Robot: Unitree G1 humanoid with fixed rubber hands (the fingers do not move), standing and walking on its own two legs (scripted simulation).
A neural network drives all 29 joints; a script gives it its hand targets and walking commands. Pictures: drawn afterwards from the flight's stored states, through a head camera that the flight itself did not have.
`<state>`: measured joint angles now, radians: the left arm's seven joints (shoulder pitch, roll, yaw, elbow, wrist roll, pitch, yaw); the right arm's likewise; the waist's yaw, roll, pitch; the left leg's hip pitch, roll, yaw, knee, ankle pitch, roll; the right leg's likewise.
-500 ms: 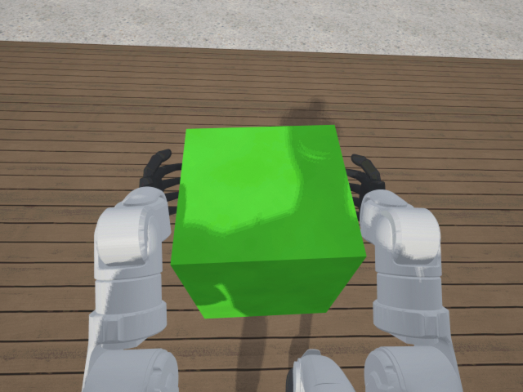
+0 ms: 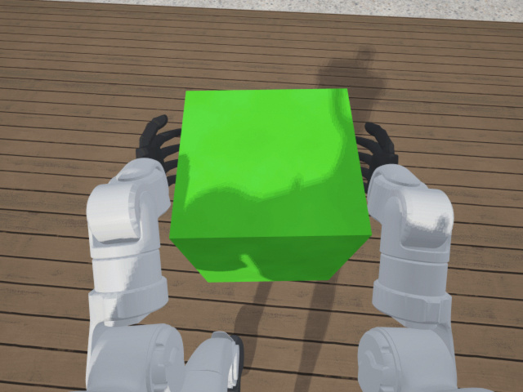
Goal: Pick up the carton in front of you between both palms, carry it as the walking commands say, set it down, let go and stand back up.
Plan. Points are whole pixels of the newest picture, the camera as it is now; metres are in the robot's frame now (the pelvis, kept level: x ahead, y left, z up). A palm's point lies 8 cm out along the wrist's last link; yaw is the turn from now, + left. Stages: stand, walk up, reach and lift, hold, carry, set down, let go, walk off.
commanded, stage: carry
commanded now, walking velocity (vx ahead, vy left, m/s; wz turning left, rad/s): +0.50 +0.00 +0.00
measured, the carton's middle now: (267, 199) +0.38 +0.02 +0.03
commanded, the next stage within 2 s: none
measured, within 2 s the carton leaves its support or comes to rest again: neither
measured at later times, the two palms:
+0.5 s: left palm (208, 37) +0.72 +0.14 +0.06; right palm (364, 44) +0.70 -0.16 +0.06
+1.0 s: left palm out of the picture +1.01 +0.16 +0.03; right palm out of the picture +1.02 -0.14 +0.02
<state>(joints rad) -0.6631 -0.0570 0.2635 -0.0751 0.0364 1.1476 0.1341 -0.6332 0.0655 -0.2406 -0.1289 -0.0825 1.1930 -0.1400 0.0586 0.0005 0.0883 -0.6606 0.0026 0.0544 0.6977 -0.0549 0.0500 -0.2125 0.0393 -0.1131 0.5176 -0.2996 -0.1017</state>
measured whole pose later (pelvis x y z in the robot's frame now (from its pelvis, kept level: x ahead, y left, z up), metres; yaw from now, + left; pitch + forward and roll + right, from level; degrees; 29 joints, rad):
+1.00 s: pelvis +0.66 -0.01 -0.09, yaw +0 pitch +6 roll +1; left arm -0.65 -0.03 0.22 0.05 0.03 1.14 0.13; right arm -0.60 0.03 -0.22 -0.03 -0.07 1.19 -0.14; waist 0.07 0.00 -0.01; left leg -0.66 0.00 0.05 0.64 0.02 0.05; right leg -0.17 0.08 -0.07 0.51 -0.33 -0.12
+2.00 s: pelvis +1.27 -0.02 -0.17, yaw +0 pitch +6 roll +1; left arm -0.65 -0.02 0.21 0.07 0.02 1.13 0.13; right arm -0.60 0.03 -0.21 -0.01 -0.07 1.19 -0.14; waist 0.07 0.00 -0.03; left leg -0.68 0.01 0.03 0.69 -0.01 0.04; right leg -0.20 0.07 -0.06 0.53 -0.31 -0.11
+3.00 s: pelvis +1.86 -0.03 -0.24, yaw +0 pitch +6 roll +2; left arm -0.65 -0.02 0.22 0.08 0.03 1.15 0.13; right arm -0.63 0.03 -0.20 0.04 -0.06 1.19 -0.14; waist 0.06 0.00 -0.02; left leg -0.73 0.04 0.01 0.86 -0.11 0.03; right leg -0.25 0.07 -0.07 0.53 -0.25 -0.12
